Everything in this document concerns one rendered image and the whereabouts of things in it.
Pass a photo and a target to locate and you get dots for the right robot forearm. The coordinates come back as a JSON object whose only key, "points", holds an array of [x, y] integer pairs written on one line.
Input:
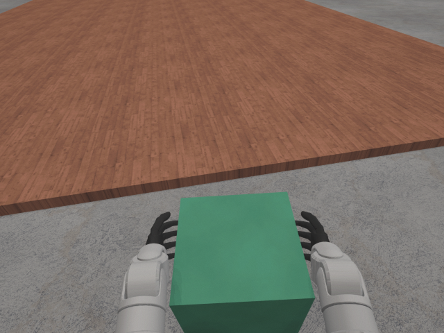
{"points": [[344, 299]]}

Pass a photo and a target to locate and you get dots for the right robot hand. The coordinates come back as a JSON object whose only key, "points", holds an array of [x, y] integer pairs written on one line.
{"points": [[316, 234]]}

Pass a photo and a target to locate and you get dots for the carton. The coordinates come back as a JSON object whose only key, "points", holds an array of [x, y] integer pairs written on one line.
{"points": [[239, 266]]}

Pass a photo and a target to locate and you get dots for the left robot forearm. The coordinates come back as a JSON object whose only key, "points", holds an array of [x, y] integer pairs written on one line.
{"points": [[143, 298]]}

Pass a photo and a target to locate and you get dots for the left robot hand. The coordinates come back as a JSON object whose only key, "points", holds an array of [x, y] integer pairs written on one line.
{"points": [[157, 236]]}

